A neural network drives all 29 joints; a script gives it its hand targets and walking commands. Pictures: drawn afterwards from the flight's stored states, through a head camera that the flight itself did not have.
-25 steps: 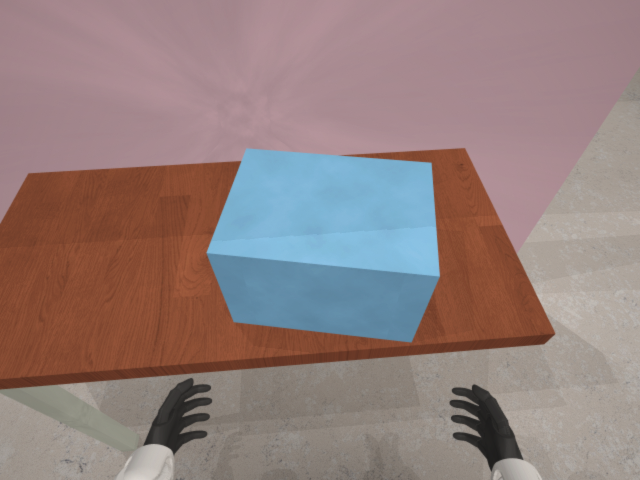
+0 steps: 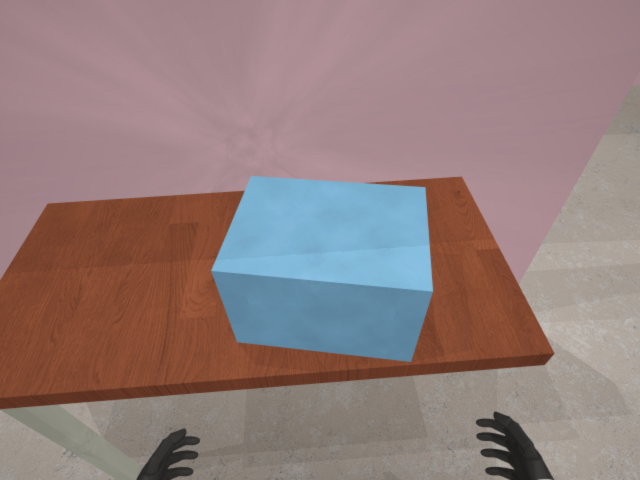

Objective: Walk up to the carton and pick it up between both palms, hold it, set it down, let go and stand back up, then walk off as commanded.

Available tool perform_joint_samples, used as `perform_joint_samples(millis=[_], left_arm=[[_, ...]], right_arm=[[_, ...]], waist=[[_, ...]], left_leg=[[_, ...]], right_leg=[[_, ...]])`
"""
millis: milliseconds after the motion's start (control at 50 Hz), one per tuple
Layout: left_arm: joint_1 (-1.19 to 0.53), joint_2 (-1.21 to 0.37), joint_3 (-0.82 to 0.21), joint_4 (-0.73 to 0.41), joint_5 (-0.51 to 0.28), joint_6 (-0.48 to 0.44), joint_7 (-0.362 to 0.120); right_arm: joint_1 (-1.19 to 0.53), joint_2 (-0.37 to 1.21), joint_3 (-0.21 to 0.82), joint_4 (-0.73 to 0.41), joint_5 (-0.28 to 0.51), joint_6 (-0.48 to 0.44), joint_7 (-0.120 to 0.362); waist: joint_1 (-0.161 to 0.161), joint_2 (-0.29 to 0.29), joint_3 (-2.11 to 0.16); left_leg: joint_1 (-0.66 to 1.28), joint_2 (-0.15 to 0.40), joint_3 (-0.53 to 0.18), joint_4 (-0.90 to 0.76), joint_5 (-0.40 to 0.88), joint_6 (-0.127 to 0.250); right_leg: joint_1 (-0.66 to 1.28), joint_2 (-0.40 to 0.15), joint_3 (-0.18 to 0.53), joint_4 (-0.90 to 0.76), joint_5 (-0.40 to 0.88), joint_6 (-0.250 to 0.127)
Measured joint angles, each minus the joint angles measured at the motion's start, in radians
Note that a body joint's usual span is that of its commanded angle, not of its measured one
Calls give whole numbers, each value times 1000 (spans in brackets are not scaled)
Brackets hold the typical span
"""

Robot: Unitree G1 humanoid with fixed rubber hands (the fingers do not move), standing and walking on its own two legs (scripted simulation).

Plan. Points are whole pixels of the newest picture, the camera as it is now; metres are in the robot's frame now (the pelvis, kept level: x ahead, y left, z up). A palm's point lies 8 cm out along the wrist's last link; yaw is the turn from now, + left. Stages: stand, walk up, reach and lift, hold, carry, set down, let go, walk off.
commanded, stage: stand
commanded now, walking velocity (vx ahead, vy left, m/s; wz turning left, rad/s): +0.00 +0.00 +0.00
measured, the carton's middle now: (329, 266) +0.44 -0.01 -0.01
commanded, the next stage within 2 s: walk off in 0.80 s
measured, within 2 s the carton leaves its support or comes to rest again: neither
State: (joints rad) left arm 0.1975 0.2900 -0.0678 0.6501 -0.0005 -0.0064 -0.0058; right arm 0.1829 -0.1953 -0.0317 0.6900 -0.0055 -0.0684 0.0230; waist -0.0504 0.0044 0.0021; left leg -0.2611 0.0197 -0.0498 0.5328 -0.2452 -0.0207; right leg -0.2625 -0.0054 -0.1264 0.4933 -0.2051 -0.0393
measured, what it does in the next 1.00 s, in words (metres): stands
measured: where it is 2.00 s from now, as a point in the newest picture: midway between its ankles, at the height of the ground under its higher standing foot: outside the picture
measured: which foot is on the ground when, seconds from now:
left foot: down 0.00-1.00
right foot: down 0.00-1.00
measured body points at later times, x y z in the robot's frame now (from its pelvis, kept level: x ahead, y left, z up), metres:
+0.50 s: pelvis +0.00 +0.00 +0.00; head -0.02 +0.00 +0.45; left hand +0.12 +0.26 -0.11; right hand +0.12 -0.28 -0.10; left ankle +0.03 +0.14 -0.73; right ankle +0.04 -0.09 -0.73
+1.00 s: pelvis +0.00 +0.00 +0.00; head -0.02 +0.00 +0.45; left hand +0.11 +0.27 -0.11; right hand +0.11 -0.28 -0.11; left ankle +0.03 +0.14 -0.73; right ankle +0.04 -0.09 -0.73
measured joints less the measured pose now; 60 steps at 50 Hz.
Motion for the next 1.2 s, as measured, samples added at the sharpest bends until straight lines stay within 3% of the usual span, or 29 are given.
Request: perform_joint_samples(millis=[340,1040,1200], left_arm=[[61,42,0,132,2,-23,-10],[61,45,0,194,2,-24,-10],[57,62,5,194,2,-7,-10]], right_arm=[[0,-100,0,98,0,13,3],[2,-103,8,174,0,23,-5],[2,-114,11,175,0,80,-17]], waist=[[0,8,-40],[0,11,-28],[0,10,83]], left_leg=[[3,0,0,0,-1,0],[3,0,0,1,3,-1],[-9,0,1,106,-25,3]], right_leg=[[0,0,0,7,-4,-3],[0,0,0,8,0,-5],[0,-1,0,62,1,-13]])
